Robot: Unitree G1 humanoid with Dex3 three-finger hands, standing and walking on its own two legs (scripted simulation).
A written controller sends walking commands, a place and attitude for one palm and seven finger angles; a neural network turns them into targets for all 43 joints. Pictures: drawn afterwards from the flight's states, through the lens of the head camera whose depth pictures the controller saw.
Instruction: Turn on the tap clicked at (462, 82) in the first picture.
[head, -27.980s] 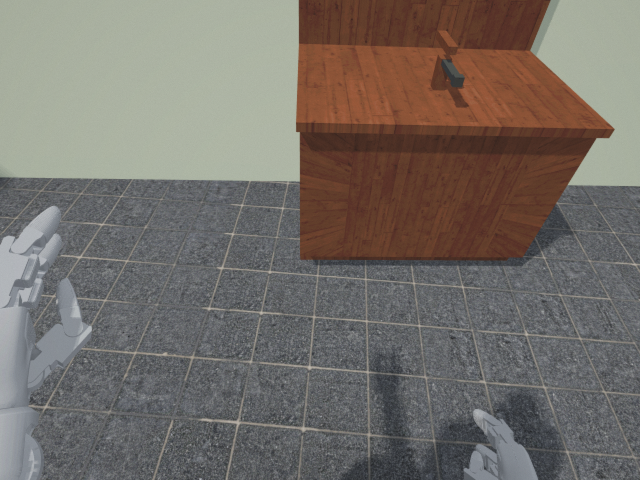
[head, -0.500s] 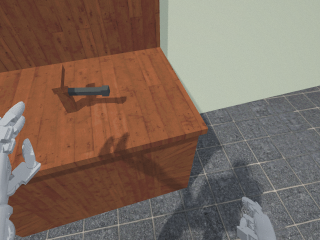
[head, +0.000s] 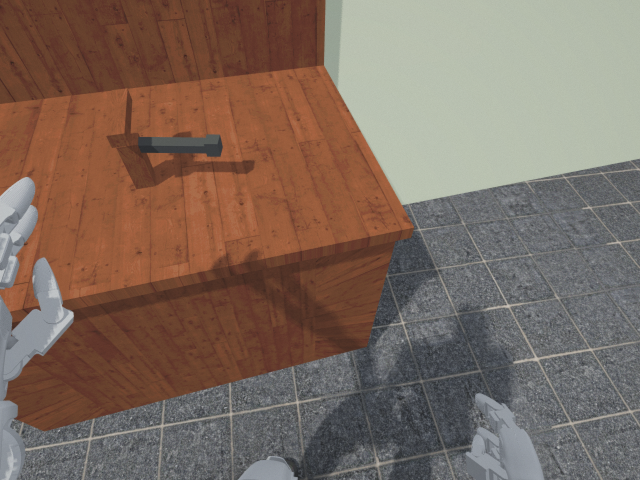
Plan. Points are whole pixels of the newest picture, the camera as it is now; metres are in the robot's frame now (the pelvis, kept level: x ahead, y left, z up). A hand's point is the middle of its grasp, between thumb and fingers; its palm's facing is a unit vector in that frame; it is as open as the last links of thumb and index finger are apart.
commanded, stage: step back with the hand held close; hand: left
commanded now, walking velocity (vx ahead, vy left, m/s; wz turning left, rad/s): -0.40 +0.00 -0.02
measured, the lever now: (213, 145) +0.63 +0.26 +0.03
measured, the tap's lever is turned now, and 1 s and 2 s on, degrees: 75 75 75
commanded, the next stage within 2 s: stop stepping back and stand still in 0.36 s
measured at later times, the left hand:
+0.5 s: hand (44, 449) +0.11 +0.21 +0.17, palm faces +0.34 -0.84 -0.43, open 7.4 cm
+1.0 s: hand out of the picture +0.01 +0.23 +0.17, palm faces +0.49 -0.79 -0.38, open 7.4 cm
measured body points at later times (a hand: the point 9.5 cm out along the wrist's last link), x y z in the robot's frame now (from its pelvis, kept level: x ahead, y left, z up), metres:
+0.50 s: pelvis -0.11 -0.02 +0.01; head -0.08 -0.02 +0.46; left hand +0.09 +0.25 +0.20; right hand +0.08 -0.24 -0.08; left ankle +0.00 +0.11 -0.72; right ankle -0.13 -0.12 -0.73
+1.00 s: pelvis -0.19 -0.02 +0.00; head -0.21 -0.04 +0.45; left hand -0.02 +0.27 +0.19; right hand -0.05 -0.27 -0.10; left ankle -0.20 +0.12 -0.72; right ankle -0.13 -0.12 -0.73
